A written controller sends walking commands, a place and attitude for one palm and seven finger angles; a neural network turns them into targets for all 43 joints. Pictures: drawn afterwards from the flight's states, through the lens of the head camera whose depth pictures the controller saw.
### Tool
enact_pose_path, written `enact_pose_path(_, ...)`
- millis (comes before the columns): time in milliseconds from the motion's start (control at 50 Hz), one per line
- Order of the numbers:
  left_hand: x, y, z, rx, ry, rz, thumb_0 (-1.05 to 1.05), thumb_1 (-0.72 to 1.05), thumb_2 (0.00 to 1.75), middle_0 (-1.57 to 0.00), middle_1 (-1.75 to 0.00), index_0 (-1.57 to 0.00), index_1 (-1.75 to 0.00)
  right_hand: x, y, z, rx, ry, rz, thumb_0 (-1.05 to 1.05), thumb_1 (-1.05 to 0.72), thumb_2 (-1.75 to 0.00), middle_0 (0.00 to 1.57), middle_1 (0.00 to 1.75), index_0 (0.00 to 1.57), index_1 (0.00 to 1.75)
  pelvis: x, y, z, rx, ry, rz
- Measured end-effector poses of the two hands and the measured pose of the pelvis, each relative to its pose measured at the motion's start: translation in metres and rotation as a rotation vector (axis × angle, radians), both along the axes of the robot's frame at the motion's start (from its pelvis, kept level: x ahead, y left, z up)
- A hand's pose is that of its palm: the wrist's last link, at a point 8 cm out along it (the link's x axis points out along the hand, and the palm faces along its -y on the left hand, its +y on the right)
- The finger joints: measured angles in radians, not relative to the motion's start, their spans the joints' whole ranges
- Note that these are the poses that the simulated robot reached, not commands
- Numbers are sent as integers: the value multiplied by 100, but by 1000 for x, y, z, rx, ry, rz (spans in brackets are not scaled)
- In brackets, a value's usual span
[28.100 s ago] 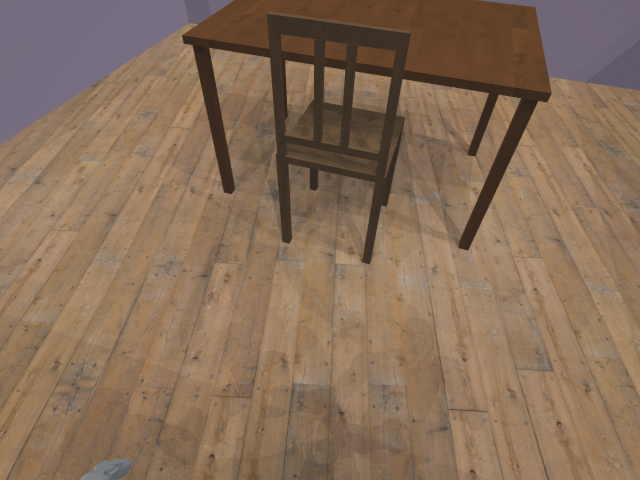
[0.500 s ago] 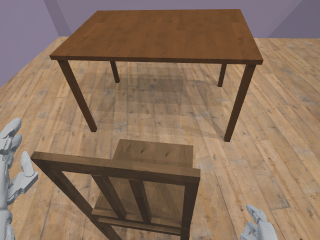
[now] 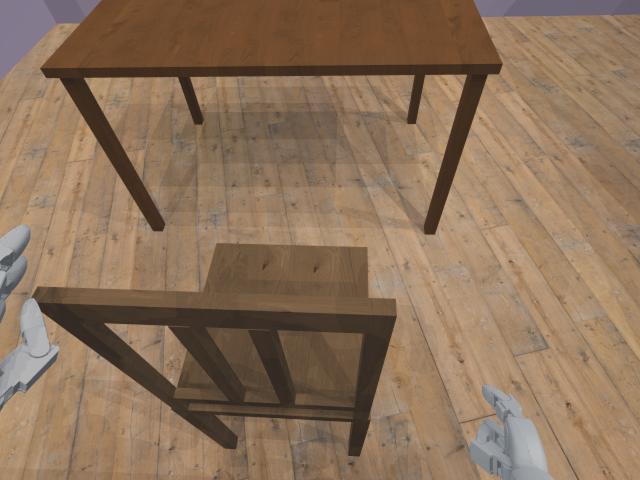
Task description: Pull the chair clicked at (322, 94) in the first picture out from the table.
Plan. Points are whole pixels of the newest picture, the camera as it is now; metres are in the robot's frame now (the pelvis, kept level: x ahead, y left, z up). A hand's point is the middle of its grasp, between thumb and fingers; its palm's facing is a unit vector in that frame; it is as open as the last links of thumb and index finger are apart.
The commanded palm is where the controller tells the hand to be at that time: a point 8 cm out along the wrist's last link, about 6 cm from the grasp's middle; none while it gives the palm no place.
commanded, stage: step back with the hand held close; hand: left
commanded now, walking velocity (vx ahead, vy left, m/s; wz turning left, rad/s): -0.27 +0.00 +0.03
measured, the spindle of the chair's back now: (216, 365) +0.27 +0.17 -0.08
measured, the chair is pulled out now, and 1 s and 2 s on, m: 0.58 0.58 0.58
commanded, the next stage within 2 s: stop stepping back and stand still in 1.66 s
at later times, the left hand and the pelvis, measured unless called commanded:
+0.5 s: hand (0, 435) +0.14 +0.24 +0.17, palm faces +0.45 -0.73 -0.52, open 7.4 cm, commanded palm +0.06 +0.28 +0.18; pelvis -0.07 -0.02 -0.01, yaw +1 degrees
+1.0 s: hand out of the picture +0.10 +0.26 +0.17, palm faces +0.53 -0.66 -0.53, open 7.4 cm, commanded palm +0.03 +0.29 +0.18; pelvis -0.09 -0.02 -0.02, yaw +4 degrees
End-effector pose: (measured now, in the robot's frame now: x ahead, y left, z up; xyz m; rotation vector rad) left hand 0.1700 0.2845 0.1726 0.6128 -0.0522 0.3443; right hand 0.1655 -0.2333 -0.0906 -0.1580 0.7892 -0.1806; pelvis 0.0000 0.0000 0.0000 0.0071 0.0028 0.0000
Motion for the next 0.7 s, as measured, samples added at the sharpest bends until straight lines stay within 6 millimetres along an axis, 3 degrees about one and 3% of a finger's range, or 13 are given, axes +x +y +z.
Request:
enact_pose_path(120,-31,4,13,47,-71,47,2,89,90,-22,-30,-22,-30,-26,-8,-5,-13,28,-4,1,-91,-90,20,30,21,30,-15,-9,-3,5,-10,7)
enact_pose_path(220,-51,2,6,0,-116,118,2,89,90,-22,-30,-21,-30,-39,-16,-6,-19,1,13,1,-91,-90,20,30,21,30,-30,-18,-6,4,-20,5)
enact_pose_path(360,-63,-14,-5,-55,-127,88,2,89,90,-21,-30,-21,-30,-62,-29,1,-61,-20,33,1,-91,-90,20,30,21,30,-53,-23,-7,0,-10,2)
enact_pose_path(480,-73,-13,13,32,-169,27,2,89,90,-22,-30,-21,-30,-83,-34,8,-88,-21,27,1,-91,-90,20,30,21,30,-69,-23,-6,-12,-4,15)
enact_pose_path(580,-88,-5,20,105,-189,44,2,89,90,-22,-30,-22,-30,-94,-35,1,-70,-22,14,1,-91,-90,20,30,21,30,-74,-23,-12,-6,-14,26)
enact_pose_path(700,-103,1,8,64,-182,126,2,89,90,-22,-30,-21,-30,-97,-30,-12,-53,3,47,1,-91,-90,20,30,21,30,-77,-24,-16,5,-14,42)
